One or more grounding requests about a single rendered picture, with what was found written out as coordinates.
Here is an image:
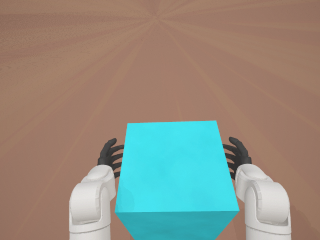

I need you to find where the robot right hand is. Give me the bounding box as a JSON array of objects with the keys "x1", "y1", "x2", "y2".
[{"x1": 222, "y1": 136, "x2": 252, "y2": 180}]

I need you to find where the right robot forearm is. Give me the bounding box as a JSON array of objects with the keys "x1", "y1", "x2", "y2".
[{"x1": 235, "y1": 164, "x2": 292, "y2": 240}]

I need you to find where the robot left hand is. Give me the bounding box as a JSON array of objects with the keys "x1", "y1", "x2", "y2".
[{"x1": 97, "y1": 138, "x2": 125, "y2": 179}]

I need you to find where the left robot forearm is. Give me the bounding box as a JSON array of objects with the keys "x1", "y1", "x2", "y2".
[{"x1": 69, "y1": 164, "x2": 116, "y2": 240}]

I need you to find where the carton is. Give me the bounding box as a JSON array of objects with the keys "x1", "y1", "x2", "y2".
[{"x1": 115, "y1": 120, "x2": 240, "y2": 240}]

